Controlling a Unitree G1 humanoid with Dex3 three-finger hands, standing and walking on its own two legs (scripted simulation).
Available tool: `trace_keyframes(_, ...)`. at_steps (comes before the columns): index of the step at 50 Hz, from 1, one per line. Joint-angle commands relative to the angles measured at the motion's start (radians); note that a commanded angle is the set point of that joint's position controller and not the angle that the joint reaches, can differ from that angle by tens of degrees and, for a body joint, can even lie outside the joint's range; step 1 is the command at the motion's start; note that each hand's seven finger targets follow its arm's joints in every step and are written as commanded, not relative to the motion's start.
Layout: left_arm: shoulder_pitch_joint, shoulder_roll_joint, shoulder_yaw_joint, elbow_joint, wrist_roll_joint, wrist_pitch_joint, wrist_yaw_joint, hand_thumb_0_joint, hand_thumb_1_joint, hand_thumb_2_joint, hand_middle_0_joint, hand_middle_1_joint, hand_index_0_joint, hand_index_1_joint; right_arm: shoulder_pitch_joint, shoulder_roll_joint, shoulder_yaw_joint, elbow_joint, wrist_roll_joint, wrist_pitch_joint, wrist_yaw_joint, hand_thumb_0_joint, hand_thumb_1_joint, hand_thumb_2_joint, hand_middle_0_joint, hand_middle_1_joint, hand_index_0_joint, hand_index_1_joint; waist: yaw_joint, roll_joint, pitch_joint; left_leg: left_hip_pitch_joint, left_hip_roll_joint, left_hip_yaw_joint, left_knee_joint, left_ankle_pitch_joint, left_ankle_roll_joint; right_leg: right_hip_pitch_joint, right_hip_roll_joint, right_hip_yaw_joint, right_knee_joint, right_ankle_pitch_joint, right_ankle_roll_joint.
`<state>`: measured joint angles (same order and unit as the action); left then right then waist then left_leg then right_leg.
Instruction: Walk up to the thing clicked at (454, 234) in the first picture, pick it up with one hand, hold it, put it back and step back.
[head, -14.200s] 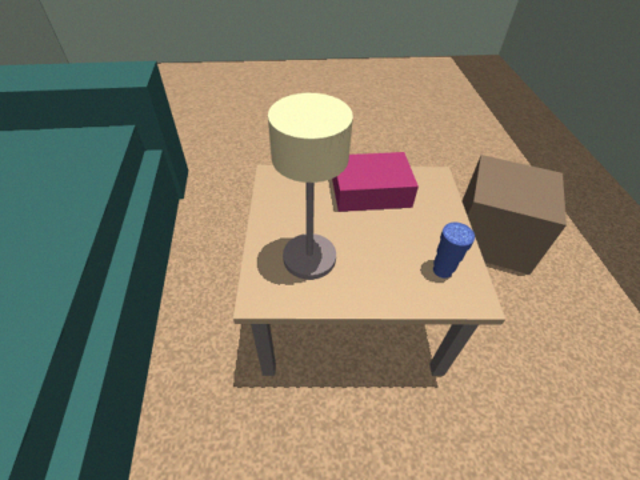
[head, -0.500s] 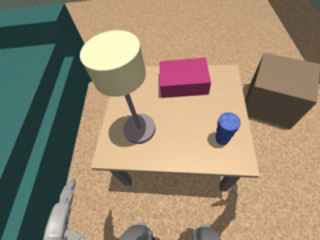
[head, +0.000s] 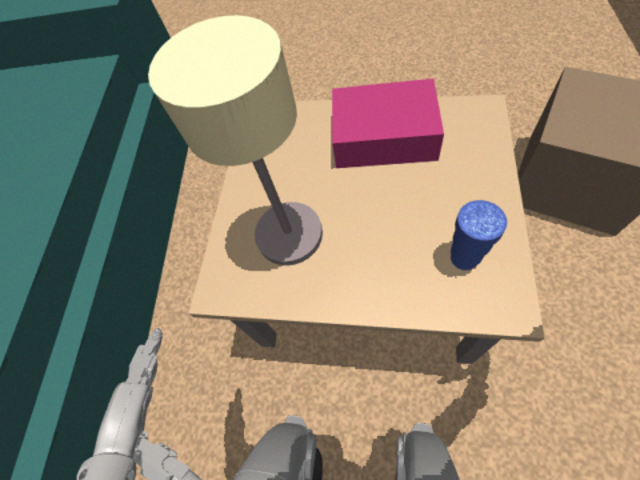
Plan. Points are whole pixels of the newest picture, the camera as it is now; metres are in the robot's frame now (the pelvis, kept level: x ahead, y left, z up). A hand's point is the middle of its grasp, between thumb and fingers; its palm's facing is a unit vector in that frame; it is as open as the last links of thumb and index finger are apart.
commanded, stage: approach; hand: right
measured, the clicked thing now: (472, 240) +0.51 -0.19 -0.20
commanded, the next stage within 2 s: close in in 0.32 s
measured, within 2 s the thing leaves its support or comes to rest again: neither
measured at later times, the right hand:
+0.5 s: hand (530, 267) +0.45 -0.27 -0.18, palm faces +0.13 +0.99 +0.05, open 17.7 cm
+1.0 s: hand (482, 264) +0.46 -0.20 -0.19, palm faces +0.13 +0.99 +0.03, open 17.6 cm
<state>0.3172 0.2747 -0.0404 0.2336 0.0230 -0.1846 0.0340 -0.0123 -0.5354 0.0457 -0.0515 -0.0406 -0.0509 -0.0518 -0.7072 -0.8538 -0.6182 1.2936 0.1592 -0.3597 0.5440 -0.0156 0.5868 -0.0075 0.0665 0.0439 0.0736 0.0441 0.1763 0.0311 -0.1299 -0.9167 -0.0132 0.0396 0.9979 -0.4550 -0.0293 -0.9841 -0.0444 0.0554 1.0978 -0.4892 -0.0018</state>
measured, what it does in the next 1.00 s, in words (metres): lowers itself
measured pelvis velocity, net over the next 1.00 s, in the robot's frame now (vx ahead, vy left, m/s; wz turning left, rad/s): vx -0.06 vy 0.01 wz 0.08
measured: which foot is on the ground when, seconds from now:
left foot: down 0.00-1.00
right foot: down 0.00-1.00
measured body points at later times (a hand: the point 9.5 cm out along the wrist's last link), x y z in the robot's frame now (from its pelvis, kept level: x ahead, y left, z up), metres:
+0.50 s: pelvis -0.04 +0.00 -0.12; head +0.16 -0.09 +0.27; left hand +0.13 +0.26 -0.02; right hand +0.44 -0.32 -0.18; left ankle +0.01 +0.15 -0.66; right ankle +0.01 -0.11 -0.66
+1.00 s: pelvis -0.06 +0.01 -0.15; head +0.13 -0.07 +0.25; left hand +0.11 +0.27 -0.01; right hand +0.45 -0.25 -0.19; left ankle +0.01 +0.15 -0.66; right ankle +0.01 -0.11 -0.66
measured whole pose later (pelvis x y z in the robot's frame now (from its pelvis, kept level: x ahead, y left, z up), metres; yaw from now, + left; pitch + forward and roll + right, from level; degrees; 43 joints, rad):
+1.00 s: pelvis -0.06 +0.01 -0.15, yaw +4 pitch +32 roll +8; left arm 0.51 0.34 0.16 -0.46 0.08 -0.14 -0.08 -0.01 -0.51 0.02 -0.05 -0.04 -0.07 -0.03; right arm -0.70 -0.63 -0.65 1.13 -0.01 -0.56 0.18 -0.02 0.57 -0.02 0.06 0.05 0.06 0.05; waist 0.37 0.03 -0.16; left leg -1.58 -0.05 0.07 1.62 -0.60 -0.02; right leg -1.65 -0.07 0.12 1.72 -0.64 0.02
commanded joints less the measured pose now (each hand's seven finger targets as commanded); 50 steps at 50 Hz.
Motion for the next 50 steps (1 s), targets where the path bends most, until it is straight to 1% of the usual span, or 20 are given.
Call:
trace_keyframes(1,0.092,0.211,0.145,-0.220,0.008,-0.057,-0.003,0.000,-0.554,0.044,-0.043,-0.040,-0.036,-0.047,-0.202,-0.222,-0.040,-0.130,0.045,-0.131,0.007,0.000,0.602,0.000,0.079,0.041,0.079,0.040,0.039,-0.209,-0.385,0.001,-0.036,0.001,0.015,0.274,0.051,0.302,0.005,0.030,-0.021,0.478,-0.008)
trace_keyframes(4,0.085,0.239,0.191,-0.303,0.019,-0.065,-0.006,0.000,-0.553,0.045,-0.042,-0.038,-0.034,-0.047,-0.256,-0.291,-0.104,-0.200,0.035,-0.185,-0.019,0.000,0.611,0.000,0.074,0.044,0.076,0.043,0.049,-0.252,-0.467,-0.036,-0.038,0.005,0.078,0.273,0.054,0.281,-0.001,0.035,0.038,0.486,-0.001)
trace_keyframes(7,0.112,0.191,0.165,-0.334,0.028,-0.062,-0.028,0.000,-0.539,0.036,-0.036,-0.035,-0.033,-0.037,-0.231,-0.268,-0.109,-0.181,0.012,-0.229,-0.036,0.000,0.601,0.000,0.089,0.039,0.084,0.039,0.051,-0.296,-0.434,-0.135,-0.042,0.009,0.133,0.210,0.061,0.223,-0.005,0.037,0.086,0.444,0.006)
trace_keyframes(9,0.096,0.214,0.183,-0.394,0.039,-0.066,-0.033,0.000,-0.536,0.034,-0.035,-0.033,-0.033,-0.035,-0.279,-0.344,-0.158,-0.277,-0.008,-0.264,-0.055,0.000,0.581,0.000,0.086,0.040,0.080,0.040,0.049,-0.370,-0.545,-0.140,-0.040,0.006,0.174,0.227,0.065,0.246,-0.009,0.038,0.128,0.481,0.011)
trace_keyframes(11,0.087,0.228,0.205,-0.444,0.046,-0.069,-0.039,0.000,-0.533,0.033,-0.034,-0.034,-0.034,-0.034,-0.257,-0.329,-0.168,-0.256,-0.017,-0.283,-0.063,0.000,0.601,-0.005,0.076,0.044,0.073,0.044,0.069,-0.383,-0.562,-0.163,-0.042,0.014,0.212,0.232,0.063,0.219,-0.014,0.045,0.165,0.477,0.014)
trace_keyframes(14,0.113,0.207,0.201,-0.431,0.055,-0.068,-0.053,0.000,-0.533,0.033,-0.034,-0.034,-0.033,-0.034,-0.214,-0.232,-0.136,-0.182,-0.022,-0.301,-0.074,0.000,0.601,-0.015,0.068,0.048,0.067,0.048,0.103,-0.386,-0.491,-0.257,-0.046,0.023,0.262,0.185,0.065,0.110,-0.016,0.048,0.223,0.406,0.011)
trace_keyframes(16,0.058,0.252,0.236,-0.576,0.058,-0.080,-0.049,0.000,-0.537,0.035,-0.036,-0.036,-0.036,-0.036,-0.277,-0.328,-0.182,-0.284,-0.044,-0.323,-0.100,0.000,0.602,-0.026,0.062,0.051,0.063,0.051,0.105,-0.423,-0.644,-0.245,-0.045,0.017,0.298,0.211,0.067,0.137,-0.019,0.050,0.271,0.406,0.010)
trace_keyframes(17,0.110,0.260,0.257,-0.554,0.062,-0.074,-0.052,0.000,-0.532,0.033,-0.037,-0.038,-0.037,-0.036,-0.248,-0.286,-0.160,-0.224,-0.049,-0.321,-0.103,0.000,0.610,-0.023,0.062,0.051,0.063,0.051,0.133,-0.427,-0.602,-0.276,-0.048,0.027,0.315,0.203,0.067,0.116,-0.021,0.049,0.282,0.397,0.014)
trace_keyframes(20,0.150,0.250,0.265,-0.566,0.057,-0.068,-0.067,0.000,-0.529,0.027,-0.035,-0.035,-0.039,-0.030,-0.195,-0.184,-0.122,-0.151,-0.054,-0.319,-0.124,0.000,0.598,-0.032,0.061,0.053,0.062,0.053,0.147,-0.398,-0.491,-0.390,-0.055,0.042,0.354,0.104,0.072,0.000,-0.021,0.064,0.302,0.279,0.013)
trace_keyframes(22,0.132,0.291,0.298,-0.679,0.060,-0.071,-0.067,0.000,-0.549,0.038,-0.045,-0.039,-0.046,-0.037,-0.246,-0.291,-0.187,-0.248,-0.071,-0.338,-0.154,0.000,0.582,-0.028,0.073,0.049,0.071,0.049,0.143,-0.421,-0.597,-0.359,-0.052,0.039,0.386,0.143,0.073,0.007,-0.021,0.061,0.333,0.282,0.014)
trace_keyframes(25,0.184,0.265,0.303,-0.709,0.060,-0.060,-0.081,0.000,-0.543,0.034,-0.044,-0.039,-0.047,-0.035,-0.239,-0.198,-0.149,-0.255,-0.079,-0.339,-0.179,0.000,0.600,-0.022,0.071,0.048,0.068,0.048,0.165,-0.450,-0.565,-0.391,-0.055,0.043,0.413,0.128,0.074,-0.036,-0.018,0.056,0.354,0.249,0.012)
trace_keyframes(30,0.221,0.271,0.347,-0.758,0.062,-0.044,-0.083,0.000,-0.536,0.031,-0.045,-0.042,-0.049,-0.038,-0.296,-0.208,-0.137,-0.422,-0.116,-0.331,-0.240,0.000,0.583,-0.011,0.070,0.043,0.065,0.043,0.148,-0.562,-0.661,-0.435,-0.052,0.035,0.452,0.137,0.077,0.036,-0.024,0.050,0.385,0.279,0.023)
trace_keyframes(32,0.242,0.269,0.364,-0.746,0.063,-0.037,-0.085,0.000,-0.527,0.024,-0.042,-0.042,-0.050,-0.034,-0.312,-0.164,-0.105,-0.451,-0.122,-0.315,-0.259,0.000,0.567,-0.003,0.072,0.040,0.064,0.040,0.161,-0.570,-0.657,-0.432,-0.051,0.034,0.451,0.159,0.072,0.035,-0.026,0.047,0.402,0.297,0.021)
trace_keyframes(35,0.243,0.234,0.339,-0.752,0.055,-0.019,-0.092,0.000,-0.525,0.022,-0.041,-0.041,-0.051,-0.031,-0.240,-0.110,-0.098,-0.395,-0.131,-0.286,-0.286,0.000,0.568,-0.011,0.066,0.042,0.061,0.042,0.151,-0.508,-0.547,-0.452,-0.051,0.040,0.446,0.107,0.073,-0.070,-0.021,0.043,0.389,0.198,0.018)
trace_keyframes(36,0.236,0.235,0.340,-0.774,0.056,-0.016,-0.093,0.000,-0.524,0.021,-0.041,-0.041,-0.050,-0.031,-0.253,-0.078,-0.076,-0.414,-0.134,-0.281,-0.294,0.000,0.563,-0.007,0.068,0.041,0.062,0.041,0.150,-0.502,-0.563,-0.451,-0.050,0.042,0.450,0.098,0.074,-0.072,-0.022,0.046,0.383,0.183,0.017)
trace_keyframes(37,0.227,0.246,0.346,-0.816,0.054,-0.015,-0.092,0.000,-0.522,0.019,-0.041,-0.042,-0.052,-0.031,-0.275,-0.103,-0.096,-0.444,-0.135,-0.279,-0.305,0.000,0.560,-0.005,0.070,0.040,0.063,0.040,0.147,-0.491,-0.598,-0.439,-0.050,0.040,0.450,0.100,0.073,-0.063,-0.020,0.047,0.386,0.176,0.016)
trace_keyframes(42,0.233,0.240,0.345,-0.843,0.048,0.001,-0.089,0.000,-0.521,0.016,-0.042,-0.042,-0.054,-0.029,-0.262,0.002,-0.041,-0.364,-0.145,-0.266,-0.338,0.000,0.574,-0.016,0.059,0.046,0.056,0.046,0.181,-0.367,-0.501,-0.431,-0.051,0.040,0.440,0.056,0.066,-0.203,-0.011,0.048,0.383,0.051,-0.001)
trace_keyframes(45,0.237,0.261,0.369,-0.886,0.047,0.004,-0.083,0.000,-0.518,0.012,-0.041,-0.042,-0.056,-0.027,-0.286,-0.039,-0.060,-0.374,-0.155,-0.270,-0.367,0.000,0.564,-0.015,0.057,0.045,0.054,0.045,0.178,-0.334,-0.547,-0.381,-0.049,0.022,0.428,0.063,0.060,-0.217,-0.009,0.040,0.393,0.035,-0.007)
trace_keyframes(47,0.261,0.230,0.352,-0.834,0.046,0.009,-0.087,0.000,-0.523,0.016,-0.041,-0.041,-0.054,-0.028,-0.275,0.020,-0.024,-0.306,-0.158,-0.268,-0.374,0.000,0.572,-0.023,0.050,0.048,0.048,0.048,0.188,-0.319,-0.453,-0.424,-0.052,0.018,0.424,0.028,0.059,-0.274,-0.006,0.034,0.393,-0.012,-0.010)
trace_keyframes(50,0.243,0.244,0.361,-0.900,0.044,0.004,-0.082,0.000,-0.525,0.017,-0.043,-0.043,-0.053,-0.032,-0.337,-0.007,-0.026,-0.363,-0.173,-0.284,-0.393,0.000,0.546,-0.018,0.055,0.047,0.050,0.047,0.194,-0.332,-0.532,-0.410,-0.049,0.015,0.434,0.027,0.060,-0.235,-0.005,0.036,0.393,-0.006,-0.007)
